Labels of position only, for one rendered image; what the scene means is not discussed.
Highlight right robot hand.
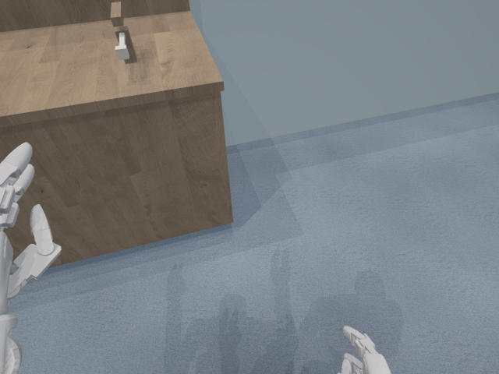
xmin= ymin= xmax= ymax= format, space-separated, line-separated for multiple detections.
xmin=337 ymin=326 xmax=391 ymax=374

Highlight tap lever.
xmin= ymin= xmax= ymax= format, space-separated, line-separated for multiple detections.
xmin=115 ymin=33 xmax=129 ymax=60

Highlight left robot forearm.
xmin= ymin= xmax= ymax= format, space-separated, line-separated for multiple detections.
xmin=0 ymin=314 xmax=23 ymax=374

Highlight left robot hand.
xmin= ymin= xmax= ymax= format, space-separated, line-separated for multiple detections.
xmin=0 ymin=143 xmax=62 ymax=315

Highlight counter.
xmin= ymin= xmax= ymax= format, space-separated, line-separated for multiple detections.
xmin=0 ymin=0 xmax=233 ymax=269

